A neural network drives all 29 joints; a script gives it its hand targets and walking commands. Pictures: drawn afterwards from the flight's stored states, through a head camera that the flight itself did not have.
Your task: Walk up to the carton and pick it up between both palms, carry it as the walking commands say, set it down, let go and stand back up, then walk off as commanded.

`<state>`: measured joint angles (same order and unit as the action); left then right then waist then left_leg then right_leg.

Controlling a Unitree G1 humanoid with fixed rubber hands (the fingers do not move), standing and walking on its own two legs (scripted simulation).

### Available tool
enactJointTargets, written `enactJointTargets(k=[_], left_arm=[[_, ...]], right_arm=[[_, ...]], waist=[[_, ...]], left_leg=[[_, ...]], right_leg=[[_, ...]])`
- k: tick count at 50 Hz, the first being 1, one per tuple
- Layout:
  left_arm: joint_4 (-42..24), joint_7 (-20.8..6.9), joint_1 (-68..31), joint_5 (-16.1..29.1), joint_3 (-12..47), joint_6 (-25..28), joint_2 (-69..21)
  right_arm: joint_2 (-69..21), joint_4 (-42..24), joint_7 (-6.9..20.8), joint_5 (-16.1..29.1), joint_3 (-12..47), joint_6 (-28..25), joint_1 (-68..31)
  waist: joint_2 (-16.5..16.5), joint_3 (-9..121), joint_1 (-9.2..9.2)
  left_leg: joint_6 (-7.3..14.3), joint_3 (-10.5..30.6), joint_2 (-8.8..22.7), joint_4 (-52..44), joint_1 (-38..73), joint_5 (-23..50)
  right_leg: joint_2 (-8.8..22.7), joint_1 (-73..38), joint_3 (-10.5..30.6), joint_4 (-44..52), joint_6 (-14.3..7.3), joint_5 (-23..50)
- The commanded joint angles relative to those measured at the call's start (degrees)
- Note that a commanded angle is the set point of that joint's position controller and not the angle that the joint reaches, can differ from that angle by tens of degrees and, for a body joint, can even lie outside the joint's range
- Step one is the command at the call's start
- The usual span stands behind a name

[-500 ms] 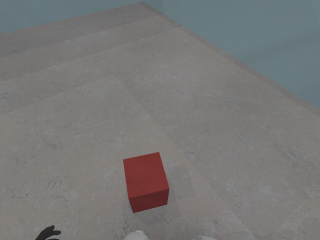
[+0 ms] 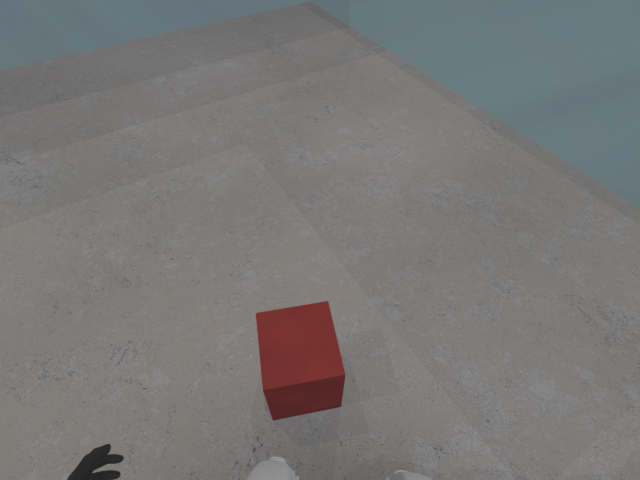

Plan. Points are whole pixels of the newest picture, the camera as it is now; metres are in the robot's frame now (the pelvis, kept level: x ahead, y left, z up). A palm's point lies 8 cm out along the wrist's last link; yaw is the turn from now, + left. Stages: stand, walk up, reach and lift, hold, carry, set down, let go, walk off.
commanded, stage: walk up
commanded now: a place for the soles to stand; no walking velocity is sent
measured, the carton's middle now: (300, 361) +0.52 +0.09 -0.59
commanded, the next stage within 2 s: none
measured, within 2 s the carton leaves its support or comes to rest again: neither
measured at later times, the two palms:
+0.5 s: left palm out of the picture +0.10 +0.32 -0.09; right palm out of the picture +0.09 -0.35 -0.05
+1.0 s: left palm out of the picture +0.11 +0.32 -0.09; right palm out of the picture +0.11 -0.35 -0.05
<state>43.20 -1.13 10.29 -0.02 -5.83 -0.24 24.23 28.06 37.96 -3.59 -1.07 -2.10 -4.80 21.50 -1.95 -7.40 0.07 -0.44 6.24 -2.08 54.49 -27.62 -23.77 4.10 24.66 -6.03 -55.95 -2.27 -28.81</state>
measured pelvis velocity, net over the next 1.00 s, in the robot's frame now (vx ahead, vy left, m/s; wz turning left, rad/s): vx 0.02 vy -0.01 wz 0.07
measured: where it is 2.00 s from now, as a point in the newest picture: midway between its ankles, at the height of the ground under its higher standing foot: outside the picture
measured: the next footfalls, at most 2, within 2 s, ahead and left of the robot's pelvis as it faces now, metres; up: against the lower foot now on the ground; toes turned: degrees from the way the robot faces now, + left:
none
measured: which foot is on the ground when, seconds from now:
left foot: down 0.00-1.00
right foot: down 0.00-1.00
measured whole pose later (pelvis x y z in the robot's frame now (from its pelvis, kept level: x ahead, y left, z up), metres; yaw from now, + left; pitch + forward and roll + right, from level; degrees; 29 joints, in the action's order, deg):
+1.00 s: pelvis +0.02 -0.01 +0.01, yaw +4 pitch -2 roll +1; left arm 45.7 -1.5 9.7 0.0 -5.8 -0.2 24.2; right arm 27.9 38.0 -4.0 -1.1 -2.1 -4.9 21.5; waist -2.5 -5.9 0.0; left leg 2.1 4.6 -0.5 54.0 -28.7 -22.3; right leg 4.7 24.9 -7.4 -54.4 -1.9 -27.7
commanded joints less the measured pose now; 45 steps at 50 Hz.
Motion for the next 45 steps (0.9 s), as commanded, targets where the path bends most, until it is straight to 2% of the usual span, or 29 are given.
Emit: enactJointTargets(k=[1, 3, 6, 7, 9, 10, 11, 12, 13, 17, 18, 19, 20, 21, 23, 27, 29, 30, 31, 32, 33, 35, 37, 38, 39, 40, 41, 42, 45], left_arm=[[-3.16, -0.01, 2.11, -1.88, -5.66, 2.05, 18.90], [-3.18, -0.17, -2.68, -1.94, -4.40, 2.08, 16.28], [-3.57, -0.42, -2.28, -2.17, -3.99, 1.89, 15.48], [-3.78, -0.62, -3.06, -1.85, -3.76, 1.65, 14.90], [-4.66, -0.84, -6.25, -1.32, -3.10, 0.82, 12.57], [-5.09, -0.79, -6.45, -1.04, -2.66, 0.39, 10.10], [-6.37, -0.74, -7.17, -0.38, -1.98, -0.01, 7.47], [-6.16, -0.52, -6.87, -0.45, -2.61, -0.54, 10.65], [-5.33, -0.53, -6.40, -0.67, -2.98, -0.33, 12.14], [-2.89, -0.72, -0.35, -1.14, -3.91, 0.80, 11.66], [-2.76, -0.55, 1.51, -1.66, -4.40, 0.99, 12.99], [-2.33, -0.37, 4.86, -2.32, -5.21, 1.38, 15.66], [-2.65, -0.22, 6.15, -2.66, -5.74, 1.87, 18.34], [-2.27, -0.11, 4.10, -2.12, -5.81, 1.91, 19.04], [-2.18, -0.24, -0.37, -2.16, -4.96, 1.89, 16.65], [-3.29, -0.39, -2.31, -1.94, -3.76, 1.80, 14.46], [-4.29, -0.53, -4.96, -0.99, -2.96, 1.12, 12.71], [-4.43, -0.57, -5.53, -0.83, -2.74, 0.77, 11.06], [-5.60, -0.63, -6.50, -0.24, -2.37, 0.52, 9.11], [-6.19, -0.42, -6.30, 0.10, -2.27, 0.06, 8.91], [-5.34, -0.38, -5.83, -0.23, -2.73, -0.37, 11.34], [-3.84, -0.49, -6.37, -0.69, -3.11, 0.10, 11.31], [-1.80, -0.69, 0.08, -1.11, -3.78, 0.85, 11.96], [-1.76, -0.49, 3.19, -1.79, -4.44, 1.08, 13.27], [-1.19, -0.28, 5.77, -2.47, -5.40, 1.48, 16.99], [-1.97, -0.30, 4.87, -2.61, -5.86, 1.81, 19.35], [-1.96, -0.37, 1.76, -2.29, -5.90, 1.87, 19.18], [-2.14, -0.45, -1.45, -2.24, -5.23, 1.82, 17.38], [-2.32, -0.48, -3.06, -2.30, -4.01, 1.84, 14.91]], right_arm=[[13.20, -0.18, -1.40, -1.08, -4.22, -0.07, -2.64], [13.52, 1.60, -0.33, -0.75, -4.61, -0.03, 1.82], [10.89, 2.41, 0.20, -0.01, -4.14, -0.94, 5.11], [10.67, 3.12, 0.19, -0.09, -3.98, -1.27, 6.47], [11.41, 6.01, -0.24, -0.22, -4.52, -1.67, 13.32], [14.04, 6.14, -1.01, -0.79, -5.55, -1.87, 15.93], [18.17, 4.04, -1.56, -1.63, -6.02, -2.09, 12.39], [19.20, 2.40, -1.54, -1.23, -5.70, -1.88, 9.25], [19.63, 1.75, -1.78, -1.30, -5.50, -1.92, 5.62], [16.95, 0.60, -1.66, -1.35, -4.54, -1.00, -1.08], [15.13, 0.33, -1.44, -1.12, -4.06, -0.92, -1.93], [13.00, -0.27, -1.31, -0.74, -3.60, -0.93, -2.84], [9.55, -1.01, -1.28, -0.45, -2.60, -1.01, -2.62], [11.17, -0.34, -1.58, -0.67, -3.24, -0.58, -2.67], [13.25, 1.24, -1.14, -0.80, -4.32, -0.28, 0.43], [9.95, 2.78, -0.11, -0.22, -3.66, -1.17, 5.55], [9.68, 5.00, -0.35, 0.02, -3.81, -1.76, 10.19], [10.98, 5.75, -0.86, -0.27, -4.44, -1.89, 13.39], [15.68, 4.40, -1.71, -1.24, -5.65, -2.18, 13.24], [18.11, 2.23, -1.76, -1.34, -5.41, -2.26, 9.39], [18.94, 1.67, -1.68, -1.17, -5.20, -2.24, 6.15], [18.03, 1.65, -1.96, -1.69, -4.88, -1.67, 2.02], [15.97, 0.67, -1.84, -1.37, -4.15, -0.93, -2.73], [14.17, 0.39, -1.56, -1.17, -3.57, -0.74, -3.92], [11.05, -0.23, -1.49, -0.58, -2.95, -0.69, -3.81], [10.50, -0.20, -1.66, -0.66, -3.03, -0.37, -3.42], [12.97, 0.87, -1.67, -1.19, -3.98, -0.22, -2.87], [13.34, 1.66, -1.14, -1.11, -4.23, -0.17, -0.72], [11.55, 3.24, 0.00, -0.47, -4.08, -0.62, 3.82]], waist=[[-6.00, 5.07, 4.49], [-4.00, 4.06, 1.84], [-6.81, 8.37, 1.31], [-6.39, 9.84, 0.48], [0.61, 11.43, -3.53], [9.02, 12.31, -5.56], [17.56, 8.53, -4.39], [11.12, 8.31, -2.41], [9.98, 5.83, -1.37], [9.04, 4.78, 2.36], [5.69, 5.77, 3.43], [-0.06, 8.60, 5.11], [-7.99, 9.67, 5.60], [-7.38, 7.32, 5.27], [-3.86, 4.75, 2.98], [-5.73, 9.56, 1.14], [-1.41, 12.99, -1.88], [3.57, 13.71, -3.76], [13.74, 12.53, -4.87], [15.17, 10.59, -2.74], [11.58, 9.49, -1.31], [9.60, 4.07, -0.43], [8.07, 4.71, 3.24], [3.97, 5.55, 4.70], [-6.21, 7.01, 5.84], [-10.18, 5.73, 5.98], [-5.15, 4.29, 5.12], [-3.12, 2.71, 3.15], [-6.34, 6.72, 1.70]], left_leg=[[2.42, -2.49, 1.41, 13.42, -21.67, -8.27], [2.51, -4.90, 3.38, 11.35, -14.54, -6.89], [2.33, -8.90, 2.93, 1.14, -9.92, -2.79], [2.25, -10.32, 2.04, -3.61, -5.34, 1.59], [3.54, -9.68, -0.11, -12.74, 9.47, 7.77], [6.36, 3.81, 4.25, -18.33, 14.14, 6.84], [12.53, 29.24, 14.06, -27.47, 13.54, 7.77], [17.14, 38.63, 15.87, -28.34, 9.57, 5.74], [19.14, 40.71, 16.89, -28.15, 6.86, 3.31], [13.36, 27.40, 10.81, -20.53, -6.78, 6.33], [10.60, 22.30, 7.86, -15.25, -11.02, 7.10], [6.98, 12.61, 3.56, -5.30, -17.34, 6.87], [3.87, -1.90, -1.41, 7.06, -22.57, 5.16], [2.81, -3.42, 0.41, 11.03, -23.97, -7.92], [2.78, -3.16, 2.59, 12.09, -17.63, -7.15], [2.45, -9.99, 2.56, -1.62, -7.56, -0.20], [2.83, -11.85, -0.02, -12.10, 5.17, 12.05], [4.69, -6.14, 0.55, -14.17, 11.53, 14.81], [9.73, 16.10, 10.75, -20.99, 13.34, 18.37], [16.46, 35.40, 16.37, -26.23, 12.53, 17.80], [19.52, 37.64, 16.96, -25.40, 9.36, 14.38], [17.77, 33.59, 14.94, -24.32, 0.89, 7.26], [13.04, 25.74, 10.74, -19.11, -9.74, 6.09], [9.67, 18.97, 7.13, -12.57, -15.03, 5.17], [5.13, 4.63, 1.04, 1.68, -22.55, 3.34], [3.31, -3.89, -1.25, 8.68, -25.97, -7.27], [2.85, -1.83, 1.78, 12.33, -21.63, -7.41], [3.00, -3.15, 2.79, 12.03, -17.70, -5.87], [2.53, -7.96, 3.25, 4.45, -11.55, -4.13]], right_leg=[[23.56, -14.37, 32.67, 36.13, -12.31, -9.90], [19.41, -10.75, 23.60, 32.63, -11.24, -2.40], [16.06, -14.91, 13.29, 24.02, -10.68, 16.41], [14.40, -14.28, 10.33, 21.05, -9.50, 17.57], [10.00, -3.87, 4.33, 9.24, -5.76, 12.30], [6.35, 2.94, 2.57, -2.28, -3.31, 9.26], [-0.27, 11.89, 3.24, -8.16, -0.21, -0.85], [-0.89, 10.66, 10.29, -8.04, 0.45, -11.21], [-0.61, 10.36, 10.61, -7.93, 0.42, -13.21], [-0.65, -3.78, 9.07, 6.89, -1.69, -2.38], [1.26, -8.29, 12.55, 13.07, -3.29, -5.62], [6.63, -16.66, 19.44, 20.41, -5.76, -9.16], [15.93, -22.28, 26.22, 30.05, -8.59, -8.77], [22.59, -18.10, 31.12, 34.47, -10.59, -6.69], [20.52, -13.48, 25.92, 32.83, -9.93, -0.39], [15.09, -15.33, 10.35, 20.09, -10.18, 28.28], [11.03, -10.18, 3.96, 10.52, -6.05, 25.25], [9.04, -4.08, 2.91, 3.12, -3.80, 21.18], [3.78, 4.20, 1.85, -7.52, -1.08, 15.02], [-1.18, 9.91, 7.04, -6.90, 0.54, -6.71], [0.01, 7.96, 10.51, -7.79, 0.73, -12.90], [-0.34, 6.44, 9.40, -2.99, 0.17, -11.70], [-0.23, -6.25, 9.57, 8.98, -1.89, -4.21], [3.01, -10.85, 14.64, 16.57, -3.52, -8.19], [11.14, -18.60, 23.60, 27.71, -5.83, -14.06], [21.76, -17.34, 31.91, 37.50, -8.74, -17.44], [22.90, -12.54, 32.14, 37.90, -10.21, -15.92], [20.66, -9.39, 27.25, 36.41, -9.50, -13.04], [15.66, -12.67, 14.91, 27.93, -9.58, 7.64]])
